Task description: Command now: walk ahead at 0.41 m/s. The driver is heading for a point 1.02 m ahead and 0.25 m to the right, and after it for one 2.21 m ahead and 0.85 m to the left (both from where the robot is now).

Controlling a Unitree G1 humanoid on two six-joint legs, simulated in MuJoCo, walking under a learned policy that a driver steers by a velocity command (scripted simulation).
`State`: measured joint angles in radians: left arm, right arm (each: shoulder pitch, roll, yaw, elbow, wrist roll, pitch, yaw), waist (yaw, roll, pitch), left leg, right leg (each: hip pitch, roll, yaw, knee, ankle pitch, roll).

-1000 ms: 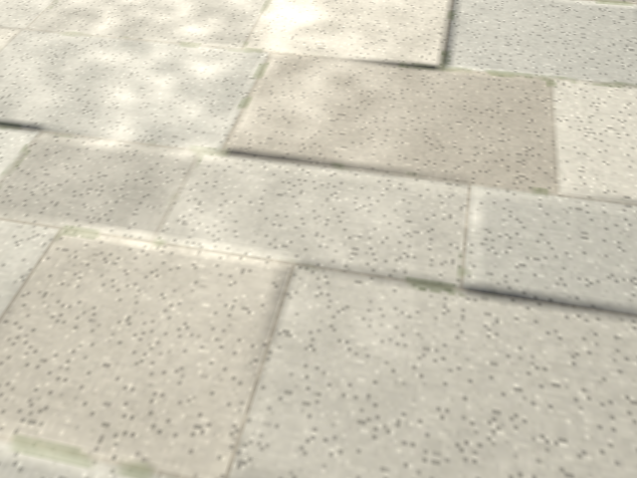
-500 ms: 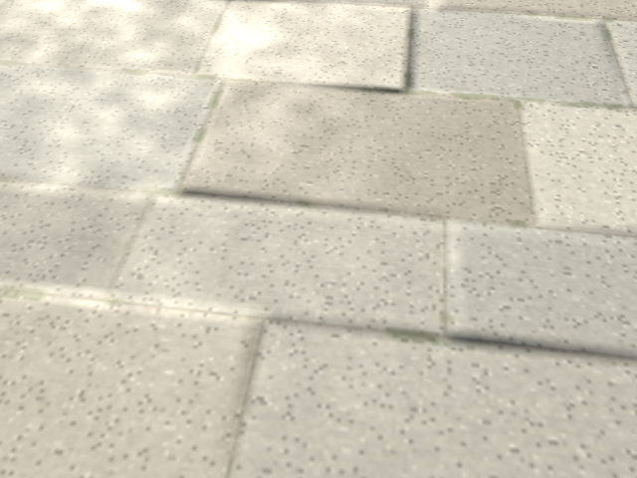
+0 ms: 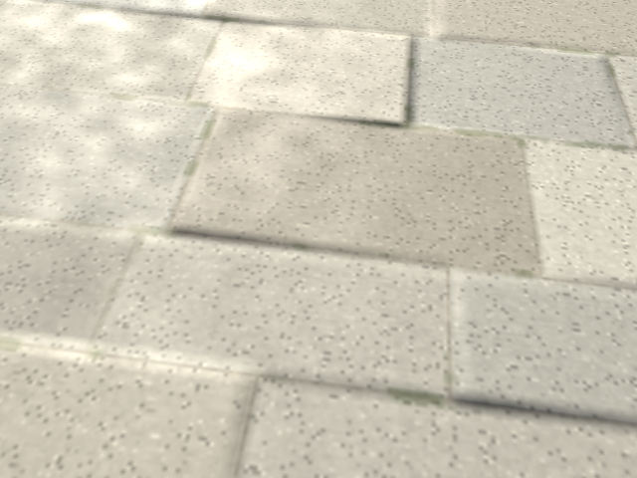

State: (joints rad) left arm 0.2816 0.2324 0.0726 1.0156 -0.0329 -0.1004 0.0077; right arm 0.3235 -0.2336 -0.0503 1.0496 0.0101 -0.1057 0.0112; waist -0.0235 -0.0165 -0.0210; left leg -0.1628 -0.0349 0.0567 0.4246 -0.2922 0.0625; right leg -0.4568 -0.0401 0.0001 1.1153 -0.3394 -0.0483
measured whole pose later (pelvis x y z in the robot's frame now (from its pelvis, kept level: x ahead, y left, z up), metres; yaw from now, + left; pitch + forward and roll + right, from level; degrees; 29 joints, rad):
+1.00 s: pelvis +0.56 -0.07 +0.00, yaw -22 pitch +2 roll +1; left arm 0.31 0.28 0.05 0.83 -0.02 -0.07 0.00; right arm 0.21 -0.25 -0.05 0.83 0.00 -0.12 0.03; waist 0.00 -0.03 0.01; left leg -0.29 -0.04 0.02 0.43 -0.16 0.04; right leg -0.44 0.00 0.06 1.14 -0.36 -0.05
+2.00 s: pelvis +0.95 -0.27 -0.01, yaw -8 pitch +3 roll -1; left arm 0.11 0.30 0.06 0.77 0.00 -0.01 0.03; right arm 0.16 -0.29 -0.07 0.67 0.00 -0.01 0.01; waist -0.01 -0.01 0.05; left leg -0.45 -0.07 -0.02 0.50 -0.10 0.07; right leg -0.49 0.01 0.02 1.18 -0.50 0.04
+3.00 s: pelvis +0.95 -0.29 +0.00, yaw +28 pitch +3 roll -2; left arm 0.12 0.31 0.09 0.71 0.00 0.01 0.02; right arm 0.18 -0.31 -0.07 0.59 0.01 0.03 -0.02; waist -0.01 -0.02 0.03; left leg -0.31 -0.06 -0.13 0.47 -0.21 0.05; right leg -0.49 0.00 0.06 0.87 -0.35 0.08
